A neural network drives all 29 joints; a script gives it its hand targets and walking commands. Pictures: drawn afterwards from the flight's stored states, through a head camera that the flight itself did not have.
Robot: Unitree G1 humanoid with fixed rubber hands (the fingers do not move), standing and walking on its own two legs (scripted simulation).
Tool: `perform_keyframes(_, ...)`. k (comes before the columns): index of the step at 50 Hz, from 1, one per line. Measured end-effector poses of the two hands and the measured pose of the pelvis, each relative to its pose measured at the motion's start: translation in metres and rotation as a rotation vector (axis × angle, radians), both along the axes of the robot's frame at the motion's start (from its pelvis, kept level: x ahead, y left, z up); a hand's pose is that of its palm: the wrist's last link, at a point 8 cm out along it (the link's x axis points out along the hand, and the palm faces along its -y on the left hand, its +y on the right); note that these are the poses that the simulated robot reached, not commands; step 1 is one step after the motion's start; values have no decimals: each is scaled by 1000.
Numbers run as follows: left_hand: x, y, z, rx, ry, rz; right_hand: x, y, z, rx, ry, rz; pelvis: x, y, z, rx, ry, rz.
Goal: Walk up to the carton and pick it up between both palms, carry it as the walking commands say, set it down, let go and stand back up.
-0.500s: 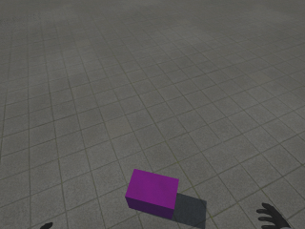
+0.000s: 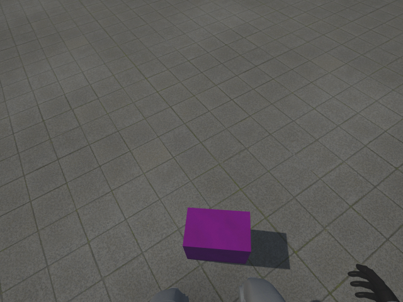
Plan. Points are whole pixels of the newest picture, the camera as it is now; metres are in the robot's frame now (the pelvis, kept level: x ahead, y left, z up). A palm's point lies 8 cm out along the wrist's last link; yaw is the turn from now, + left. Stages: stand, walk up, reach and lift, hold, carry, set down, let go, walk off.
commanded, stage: walk up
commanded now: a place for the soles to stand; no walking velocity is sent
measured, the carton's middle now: (217, 236) +0.43 -0.03 -0.64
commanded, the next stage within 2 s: stand in 1.52 s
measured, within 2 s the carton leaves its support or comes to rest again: neither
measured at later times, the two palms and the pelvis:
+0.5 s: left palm (57, 267) +0.20 +0.32 -0.07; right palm out of the picture +0.12 -0.32 -0.06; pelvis +0.03 +0.02 +0.02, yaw -7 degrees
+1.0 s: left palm (55, 285) +0.17 +0.32 -0.07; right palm out of the picture +0.10 -0.34 -0.07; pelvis +0.02 +0.01 +0.02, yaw -11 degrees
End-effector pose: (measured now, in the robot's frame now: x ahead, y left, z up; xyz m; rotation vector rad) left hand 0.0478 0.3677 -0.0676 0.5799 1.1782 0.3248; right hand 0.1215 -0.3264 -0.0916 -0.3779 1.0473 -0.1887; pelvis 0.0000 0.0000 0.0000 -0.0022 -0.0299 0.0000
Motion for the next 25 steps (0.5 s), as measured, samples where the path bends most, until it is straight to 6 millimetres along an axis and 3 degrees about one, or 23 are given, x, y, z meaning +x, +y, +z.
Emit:
perform_keyframes(7,51,-19,-9,-105,-64,-82,-28,12,-4,14,34,-83,14,11,3,0,-7,-39)
perform_keyframes(16,130,-38,-4,-200,-154,-150,-20,18,18,-13,4,-123,29,20,18,2,0,-85)
perform_keyframes(20,147,-43,-1,-208,-161,-173,-9,12,26,-25,-30,-146,31,20,21,6,-3,-102)
perform_keyframes(25,153,-48,2,-206,-151,-182,1,5,31,-25,-56,-163,32,18,23,9,-8,-118)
